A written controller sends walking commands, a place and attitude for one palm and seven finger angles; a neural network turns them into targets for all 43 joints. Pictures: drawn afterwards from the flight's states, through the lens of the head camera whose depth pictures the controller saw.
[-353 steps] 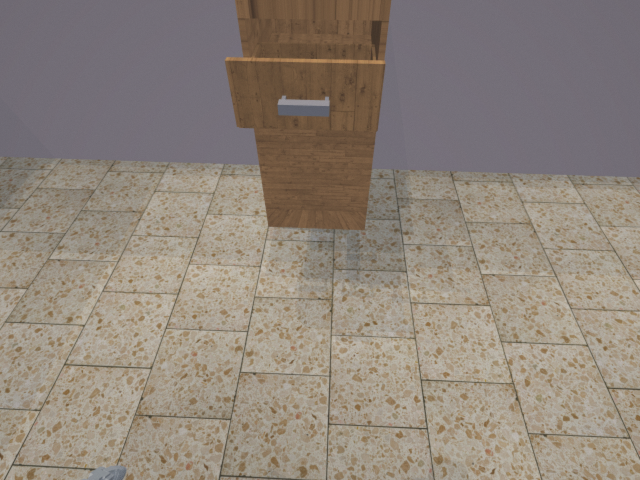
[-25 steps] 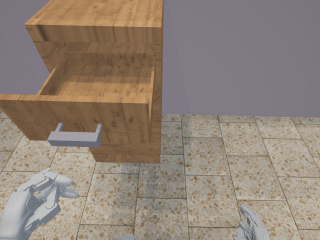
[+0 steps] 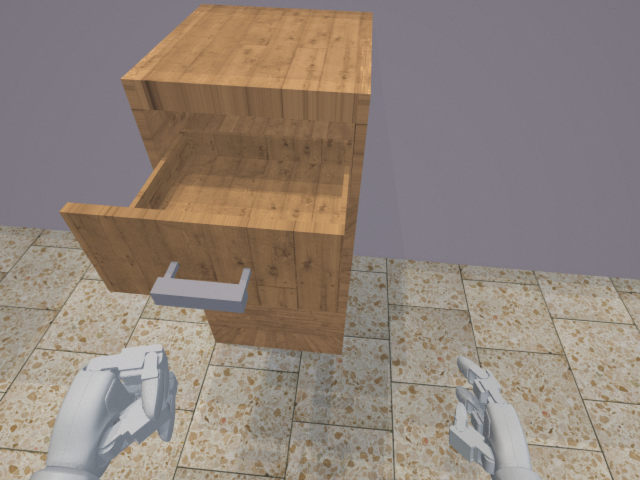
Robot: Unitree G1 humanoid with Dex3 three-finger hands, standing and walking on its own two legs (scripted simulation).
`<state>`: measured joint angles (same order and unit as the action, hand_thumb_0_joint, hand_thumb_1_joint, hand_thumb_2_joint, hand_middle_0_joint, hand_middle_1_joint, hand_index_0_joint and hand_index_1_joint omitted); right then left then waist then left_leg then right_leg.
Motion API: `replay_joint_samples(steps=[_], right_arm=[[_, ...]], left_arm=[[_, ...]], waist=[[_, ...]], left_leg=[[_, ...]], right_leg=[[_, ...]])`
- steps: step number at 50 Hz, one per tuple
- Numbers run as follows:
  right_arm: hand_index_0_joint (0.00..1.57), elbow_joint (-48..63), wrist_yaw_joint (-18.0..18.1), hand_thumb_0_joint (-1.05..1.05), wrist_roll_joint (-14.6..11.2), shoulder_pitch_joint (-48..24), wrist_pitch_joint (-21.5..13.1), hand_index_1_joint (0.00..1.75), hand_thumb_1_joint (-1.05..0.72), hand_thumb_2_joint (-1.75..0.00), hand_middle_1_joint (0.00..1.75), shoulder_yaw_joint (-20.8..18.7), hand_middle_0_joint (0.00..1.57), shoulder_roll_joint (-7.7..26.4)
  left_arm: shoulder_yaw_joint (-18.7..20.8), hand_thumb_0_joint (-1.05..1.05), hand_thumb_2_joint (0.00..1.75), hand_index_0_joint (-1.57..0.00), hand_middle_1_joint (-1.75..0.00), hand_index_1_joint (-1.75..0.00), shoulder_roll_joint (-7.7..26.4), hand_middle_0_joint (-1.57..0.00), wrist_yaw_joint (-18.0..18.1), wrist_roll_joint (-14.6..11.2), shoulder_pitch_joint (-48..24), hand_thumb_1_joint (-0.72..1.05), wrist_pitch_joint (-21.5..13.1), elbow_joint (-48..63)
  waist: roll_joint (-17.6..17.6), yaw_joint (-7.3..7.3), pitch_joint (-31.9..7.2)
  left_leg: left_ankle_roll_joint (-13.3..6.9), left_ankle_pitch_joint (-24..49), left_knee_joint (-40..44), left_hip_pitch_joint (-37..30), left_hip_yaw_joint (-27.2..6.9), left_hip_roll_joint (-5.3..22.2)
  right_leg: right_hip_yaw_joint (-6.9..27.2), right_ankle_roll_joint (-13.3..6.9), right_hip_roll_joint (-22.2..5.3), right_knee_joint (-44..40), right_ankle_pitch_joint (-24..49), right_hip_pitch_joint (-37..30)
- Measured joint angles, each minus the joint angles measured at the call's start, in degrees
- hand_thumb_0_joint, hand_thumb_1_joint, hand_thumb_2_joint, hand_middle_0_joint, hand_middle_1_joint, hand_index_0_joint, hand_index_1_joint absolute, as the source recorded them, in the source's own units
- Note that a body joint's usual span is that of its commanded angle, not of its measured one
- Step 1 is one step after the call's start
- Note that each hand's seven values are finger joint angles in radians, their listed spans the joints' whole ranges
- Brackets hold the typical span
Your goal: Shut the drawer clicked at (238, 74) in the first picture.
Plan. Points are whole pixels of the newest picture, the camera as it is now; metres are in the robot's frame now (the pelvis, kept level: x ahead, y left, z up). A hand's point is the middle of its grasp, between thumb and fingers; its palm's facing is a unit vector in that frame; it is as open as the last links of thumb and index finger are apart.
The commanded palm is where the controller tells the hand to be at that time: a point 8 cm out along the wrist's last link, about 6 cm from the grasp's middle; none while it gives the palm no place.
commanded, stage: raise the hand and make a fist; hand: left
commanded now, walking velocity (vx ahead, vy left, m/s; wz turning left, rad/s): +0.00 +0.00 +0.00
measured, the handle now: (205, 282) +0.36 +0.21 +0.03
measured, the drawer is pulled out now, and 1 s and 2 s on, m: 0.28 0.28 0.28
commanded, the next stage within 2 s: bring the fist close to the handle in 0.58 s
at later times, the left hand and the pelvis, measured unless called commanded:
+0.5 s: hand (166, 386) +0.18 +0.17 +0.12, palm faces +0.05 -0.99 -0.11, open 3.3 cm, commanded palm +0.14 +0.23 +0.13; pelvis +0.01 -0.03 +0.01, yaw +0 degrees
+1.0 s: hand (175, 373) +0.20 +0.18 +0.09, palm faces +0.04 -1.00 -0.07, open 3.3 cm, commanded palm +0.18 +0.23 +0.10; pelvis +0.01 -0.03 +0.01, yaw +0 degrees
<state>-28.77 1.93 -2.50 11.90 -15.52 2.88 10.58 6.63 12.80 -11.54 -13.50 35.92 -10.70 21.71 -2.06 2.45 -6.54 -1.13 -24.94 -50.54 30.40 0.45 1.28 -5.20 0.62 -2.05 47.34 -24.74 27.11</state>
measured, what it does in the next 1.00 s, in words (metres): stands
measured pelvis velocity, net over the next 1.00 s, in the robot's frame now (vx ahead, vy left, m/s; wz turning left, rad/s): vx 0.01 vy -0.03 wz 0.00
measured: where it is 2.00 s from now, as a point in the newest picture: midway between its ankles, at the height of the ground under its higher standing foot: outside the picture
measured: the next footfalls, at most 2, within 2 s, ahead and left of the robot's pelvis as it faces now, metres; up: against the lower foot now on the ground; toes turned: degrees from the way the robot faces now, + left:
none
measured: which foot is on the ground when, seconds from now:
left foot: down 0.00-1.00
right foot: down 0.00-1.00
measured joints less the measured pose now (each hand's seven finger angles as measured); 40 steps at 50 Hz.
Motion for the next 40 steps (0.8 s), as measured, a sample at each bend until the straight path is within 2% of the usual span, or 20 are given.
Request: replay_joint_samples(steps=[9,14,18,23,28,40], right_arm=[[0.20,-1.7,0.8,0.02,-0.4,1.6,0.2,0.31,-0.90,-0.90,0.30,1.3,0.20,0.6],[0.20,-3.4,1.7,0.02,-1.0,2.7,-0.8,0.31,-0.90,-0.90,0.30,0.8,0.20,1.7],[0.20,-4.0,1.9,0.02,-1.1,3.4,-2.0,0.30,-0.90,-0.90,0.30,-0.1,0.20,2.7],[0.20,-4.6,2.0,0.02,-1.2,3.8,-3.2,0.30,-0.90,-0.90,0.30,-1.3,0.20,3.4],[0.20,-5.2,2.3,0.02,-1.3,3.6,-3.9,0.30,-0.90,-0.90,0.30,-1.8,0.20,3.6],[0.20,-6.8,3.3,0.02,-1.3,1.8,-5.1,0.30,-0.90,-0.90,0.30,-1.1,0.20,3.4]], left_arm=[[2.0,0.02,0.90,-1.38,-1.59,-1.59,1.3,-1.39,-0.6,-0.9,-1.7,0.89,3.3,1.5],[4.5,0.02,0.90,-1.39,-1.59,-1.60,2.1,-1.40,-1.9,-2.6,-3.3,0.89,4.5,-0.5],[5.0,0.02,0.90,-1.39,-1.60,-1.60,1.9,-1.40,-2.5,-3.0,-3.7,0.90,5.0,-2.2],[5.5,0.02,0.90,-1.39,-1.60,-1.60,2.1,-1.40,-2.5,-3.1,-2.8,0.90,3.6,-2.8],[6.9,0.02,0.90,-1.39,-1.60,-1.60,2.3,-1.40,-3.0,-3.9,-2.8,0.89,1.9,-4.2],[9.7,0.02,0.90,-1.40,-1.60,-1.60,2.7,-1.40,-7.3,-5.9,-6.8,0.89,0.2,-11.8]], waist=[[-0.7,0.67,0.7],[-0.8,0.05,0.8],[-0.8,-0.54,1.0],[-0.6,-0.85,1.0],[-0.8,-0.58,1.1],[-1.4,0.02,1.5]], left_leg=[[0.4,0.9,2.4,-3.0,-0.6,0.1],[0.9,1.7,4.5,-4.9,-0.5,0.4],[1.3,2.3,5.9,-5.9,-0.4,0.7],[1.9,2.7,7.0,-6.6,-0.3,1.1],[2.4,2.9,7.5,-6.9,-0.5,1.4],[3.0,3.5,8.5,-7.1,-1.2,1.8]], right_leg=[[-0.6,-0.4,0.2,-2.4,0.7,-3.2],[-0.6,-0.8,0.7,-4.2,1.3,-4.9],[-0.5,-1.2,1.0,-5.2,1.7,-5.5],[-0.3,-1.7,1.4,-5.6,1.8,-5.7],[-0.6,-2.2,1.8,-5.7,1.8,-5.9],[-1.2,-2.8,2.2,-6.7,2.1,-6.3]])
